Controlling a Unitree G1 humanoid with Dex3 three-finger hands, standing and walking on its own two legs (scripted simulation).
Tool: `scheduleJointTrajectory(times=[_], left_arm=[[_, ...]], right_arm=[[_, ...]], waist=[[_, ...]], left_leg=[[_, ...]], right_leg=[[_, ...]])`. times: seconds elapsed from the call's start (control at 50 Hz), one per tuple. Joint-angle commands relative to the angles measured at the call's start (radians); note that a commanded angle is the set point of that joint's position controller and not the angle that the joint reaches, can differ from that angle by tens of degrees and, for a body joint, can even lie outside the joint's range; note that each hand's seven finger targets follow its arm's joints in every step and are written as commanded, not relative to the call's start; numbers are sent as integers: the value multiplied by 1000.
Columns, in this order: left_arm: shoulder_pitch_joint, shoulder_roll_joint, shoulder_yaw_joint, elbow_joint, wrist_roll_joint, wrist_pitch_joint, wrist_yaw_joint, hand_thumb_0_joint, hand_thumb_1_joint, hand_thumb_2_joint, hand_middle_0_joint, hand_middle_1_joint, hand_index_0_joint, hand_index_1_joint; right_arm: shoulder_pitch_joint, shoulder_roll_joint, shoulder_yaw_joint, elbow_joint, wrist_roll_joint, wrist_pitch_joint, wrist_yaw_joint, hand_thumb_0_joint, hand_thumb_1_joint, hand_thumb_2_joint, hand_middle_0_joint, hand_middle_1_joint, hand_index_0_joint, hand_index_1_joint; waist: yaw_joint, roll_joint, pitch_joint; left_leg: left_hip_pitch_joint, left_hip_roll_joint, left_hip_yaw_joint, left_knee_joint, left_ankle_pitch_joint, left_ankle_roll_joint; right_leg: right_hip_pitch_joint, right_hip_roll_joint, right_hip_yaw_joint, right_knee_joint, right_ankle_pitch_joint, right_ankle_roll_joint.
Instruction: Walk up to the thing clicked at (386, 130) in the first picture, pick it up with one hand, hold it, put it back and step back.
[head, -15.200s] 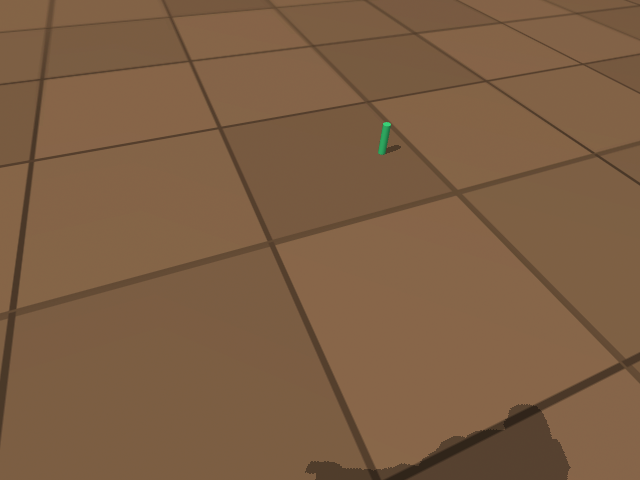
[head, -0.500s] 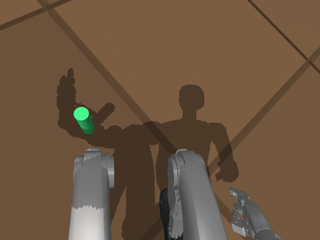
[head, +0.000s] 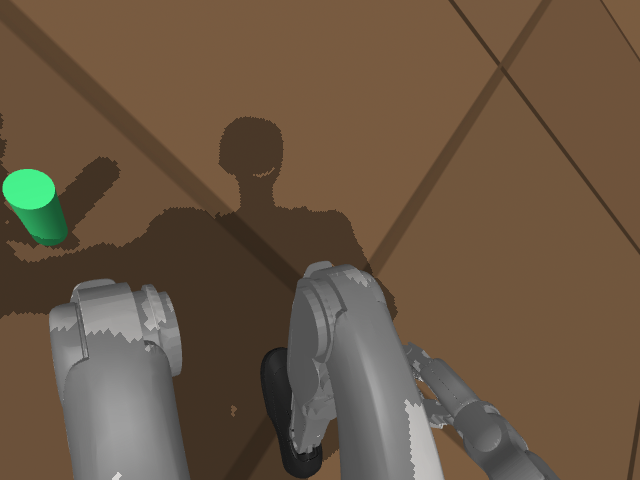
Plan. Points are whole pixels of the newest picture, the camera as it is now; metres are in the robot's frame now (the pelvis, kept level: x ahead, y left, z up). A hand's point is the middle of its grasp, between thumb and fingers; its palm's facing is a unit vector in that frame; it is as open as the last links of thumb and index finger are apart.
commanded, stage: close in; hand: left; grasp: from the side
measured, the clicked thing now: (41, 213) +0.43 +0.24 -0.20
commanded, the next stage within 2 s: close in 0.60 s
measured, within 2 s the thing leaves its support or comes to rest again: leaves its support in 1.82 s
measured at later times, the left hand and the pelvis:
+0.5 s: hand (12, 223) +0.40 +0.26 -0.17, palm faces +0.11 -0.99 +0.01, open 16.8 cm; pelvis -0.02 +0.01 -0.01, yaw -3 degrees
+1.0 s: hand (32, 219) +0.41 +0.25 -0.19, palm faces +0.15 -0.99 -0.01, open 12.8 cm; pelvis -0.02 +0.01 -0.01, yaw -4 degrees
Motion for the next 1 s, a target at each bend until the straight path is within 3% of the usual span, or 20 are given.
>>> scheduleJointTrajectory(times=[0.0,0.04,0.06,0.1,0.14,0.16,0.18,0.2,0.22,0.32,0.36,0.5,0.66,0.7,0.72,0.76,0.82,0.92,0.98], left_arm=[[-162,250,23,-65,-23,-129,69,0,-528,0,-67,-74,-66,-65],[-168,235,13,-63,-22,-162,104,0,-508,0,-66,-72,-66,-61],[-188,203,-13,-52,-16,-178,119,0,-484,0,-65,-64,-66,-52],[-163,229,7,-41,6,-203,165,0,-447,5,-60,-66,-61,-53],[-172,219,-7,-43,24,-223,207,0,-418,9,-59,-60,-60,-47],[-151,247,16,-44,33,-231,228,0,-410,9,-56,-56,-58,-42],[-164,219,-13,-49,35,-238,245,0,-413,10,-56,-51,-57,-39],[-177,231,-10,-60,40,-242,264,0,-400,4,-58,-43,-57,-31],[-163,205,-19,-61,40,-246,278,0,-387,17,-53,-43,-51,-33],[-217,165,-130,-90,83,-271,335,0,-314,13,-45,-31,-48,-14],[-215,123,-176,-65,87,-273,351,0,-304,36,-59,-51,-63,-33],[-199,106,-171,-18,59,-301,415,0,-369,56,-52,-48,-54,-36],[-159,147,-144,-10,103,-345,478,0,-241,111,-58,-50,-52,-44],[-165,153,-136,-26,107,-355,497,0,-147,175,-141,-84,-119,-92],[-167,146,-149,-37,108,-359,501,0,-126,184,-147,-94,-126,-101],[-191,137,-165,-55,114,-363,509,0,22,285,-293,-236,-276,-238],[-214,130,-201,-64,125,-363,524,0,90,364,-376,-321,-360,-324],[-223,89,-245,-33,125,-344,552,0,171,415,-428,-371,-415,-370],[-206,88,-241,-14,125,-338,558,0,249,477,-496,-440,-484,-438]], right_arm=[[52,-355,-68,-42,-30,12,-8,0,-918,-901,199,300,199,300],[22,-360,-50,-57,-43,17,0,0,-922,-901,199,300,199,300],[4,-360,-38,-70,-49,21,5,0,-921,-901,199,300,199,300],[-8,-364,-32,-71,-61,28,11,0,-917,-900,199,300,199,300],[-16,-367,-23,-73,-69,34,18,0,-912,-899,199,300,199,300],[-16,-376,-27,-67,-78,41,19,0,-916,-900,199,300,199,300],[-26,-368,-20,-74,-84,46,24,0,-917,-900,199,300,199,300],[-22,-373,-19,-73,-88,50,26,0,-917,-900,199,300,199,300],[-23,-376,-22,-73,-94,55,28,0,-913,-901,199,300,199,300],[-35,-386,-20,-60,-110,65,38,0,-912,-899,199,300,199,300],[-41,-387,-19,-64,-111,68,44,0,-905,-898,199,300,199,300],[-40,-386,1,-74,-115,72,57,0,-901,-899,199,300,199,300],[-51,-382,27,-81,-135,93,60,0,-901,-901,200,300,200,300],[-50,-385,29,-80,-144,98,63,0,-895,-903,199,300,199,300],[-55,-385,30,-82,-146,99,64,0,-894,-903,199,300,199,300],[-52,-393,24,-70,-147,101,65,0,-889,-898,200,300,199,300],[-52,-391,25,-66,-150,104,67,0,-891,-898,200,299,199,299],[-46,-385,26,-66,-146,101,74,0,-884,-895,200,299,199,299],[-47,-383,29,-67,-145,104,75,0,-882,-895,200,299,199,299]], waist=[[-44,482,-610],[-49,488,-600],[-65,492,-580],[-47,503,-553],[-57,527,-519],[-46,539,-516],[-56,532,-518],[-60,539,-503],[-69,534,-512],[-124,520,-455],[-140,487,-420],[-127,420,-419],[-107,506,-404],[-113,522,-424],[-118,521,-423],[-143,529,-414],[-159,515,-413],[-168,455,-404],[-159,449,-405]], left_leg=[[484,62,79,-261,259,22],[504,65,67,-257,269,19],[507,64,60,-263,274,15],[492,64,60,-266,231,13],[477,64,56,-275,198,9],[479,65,56,-273,196,9],[475,67,58,-263,192,11],[454,64,57,-266,170,12],[473,65,53,-264,187,11],[443,59,35,-272,112,12],[420,57,28,-276,76,14],[399,45,10,-265,45,24],[442,59,0,-275,144,6],[461,59,1,-269,167,4],[463,60,2,-266,168,6],[468,62,-7,-268,160,5],[454,61,-8,-265,131,8],[426,57,-10,-255,101,18],[431,56,-14,-256,116,16]], right_leg=[[298,0,-123,-184,284,-78],[295,3,-133,-178,285,-77],[293,2,-143,-173,289,-75],[297,5,-150,-175,261,-76],[292,5,-159,-172,244,-77],[293,6,-158,-171,244,-78],[296,8,-156,-177,247,-76],[294,9,-158,-178,237,-77],[298,11,-159,-180,254,-74],[267,13,-178,-182,220,-68],[249,15,-184,-190,196,-65],[270,28,-189,-206,178,-59],[303,32,-201,-174,246,-67],[324,32,-203,-176,267,-65],[323,33,-201,-178,269,-65],[308,31,-206,-176,271,-63],[307,32,-209,-184,259,-60],[300,36,-210,-201,241,-56],[307,41,-211,-203,254,-55]])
